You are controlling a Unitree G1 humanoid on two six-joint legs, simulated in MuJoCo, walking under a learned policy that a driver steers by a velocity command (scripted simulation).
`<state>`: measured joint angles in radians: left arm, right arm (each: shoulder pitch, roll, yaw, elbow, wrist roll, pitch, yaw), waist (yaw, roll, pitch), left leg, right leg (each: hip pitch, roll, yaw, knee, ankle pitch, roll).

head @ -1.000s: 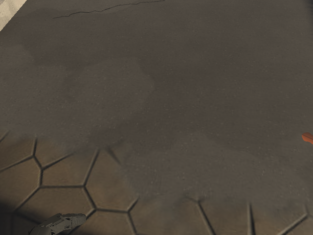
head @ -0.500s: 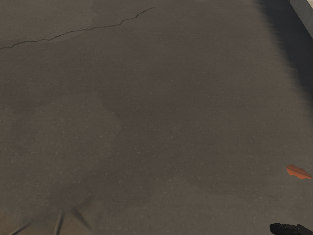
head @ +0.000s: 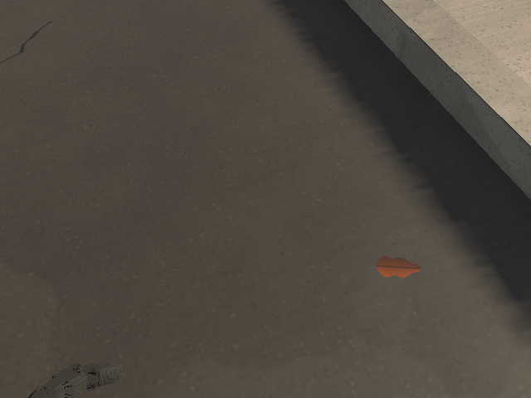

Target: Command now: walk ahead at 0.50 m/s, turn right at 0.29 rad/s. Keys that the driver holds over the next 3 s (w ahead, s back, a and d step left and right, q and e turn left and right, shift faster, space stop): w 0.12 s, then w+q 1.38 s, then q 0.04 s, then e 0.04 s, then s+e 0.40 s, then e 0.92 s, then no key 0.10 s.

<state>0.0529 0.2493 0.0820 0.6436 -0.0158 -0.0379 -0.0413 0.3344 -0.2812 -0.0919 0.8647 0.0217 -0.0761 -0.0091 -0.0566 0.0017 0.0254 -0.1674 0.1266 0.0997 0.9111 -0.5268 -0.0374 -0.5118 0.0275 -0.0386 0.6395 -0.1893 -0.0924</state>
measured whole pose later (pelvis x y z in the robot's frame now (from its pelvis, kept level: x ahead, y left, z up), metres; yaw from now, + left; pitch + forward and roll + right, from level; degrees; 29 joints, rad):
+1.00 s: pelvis +0.58 +0.07 +0.01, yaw +25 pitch +3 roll -1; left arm 0.03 0.26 0.05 0.66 0.01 -0.13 -0.01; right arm 0.37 -0.30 -0.08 0.73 0.02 -0.03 -0.01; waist -0.07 0.02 -0.01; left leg -0.15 -0.11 -0.25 0.67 -0.48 0.06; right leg -0.46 0.04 0.04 0.49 -0.08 -0.01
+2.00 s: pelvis +0.92 +0.34 +0.01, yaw +39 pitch +2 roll +2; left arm 0.21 0.28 0.05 0.73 0.01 -0.02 -0.03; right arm 0.10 -0.27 -0.05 0.75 -0.01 0.03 -0.05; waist 0.02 0.00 0.05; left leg -0.26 -0.03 0.11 0.69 -0.43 0.03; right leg -0.44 -0.01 -0.01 0.59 -0.15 -0.03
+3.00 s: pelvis +0.87 +0.31 +0.02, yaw +4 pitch +2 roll +1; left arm 0.17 0.30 0.06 0.60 0.00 0.03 0.01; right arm 0.15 -0.34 -0.09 0.74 -0.01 0.02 -0.03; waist -0.01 0.04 0.05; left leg -0.53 0.04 -0.01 1.12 -0.43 -0.08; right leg -0.29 0.04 0.04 0.48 -0.23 -0.05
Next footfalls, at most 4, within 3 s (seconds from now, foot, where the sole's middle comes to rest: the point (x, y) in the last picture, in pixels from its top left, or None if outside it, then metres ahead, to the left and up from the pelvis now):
0.48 left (213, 396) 0.45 0.13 -0.75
0.98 right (257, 277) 0.76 0.02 -0.75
1.50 left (120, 258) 0.85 0.40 -0.75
1.96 right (148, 193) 1.08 0.34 -0.75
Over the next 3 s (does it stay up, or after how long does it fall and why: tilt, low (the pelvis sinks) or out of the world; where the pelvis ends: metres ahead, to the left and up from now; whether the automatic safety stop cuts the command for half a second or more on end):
stays up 0.87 0.31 0.02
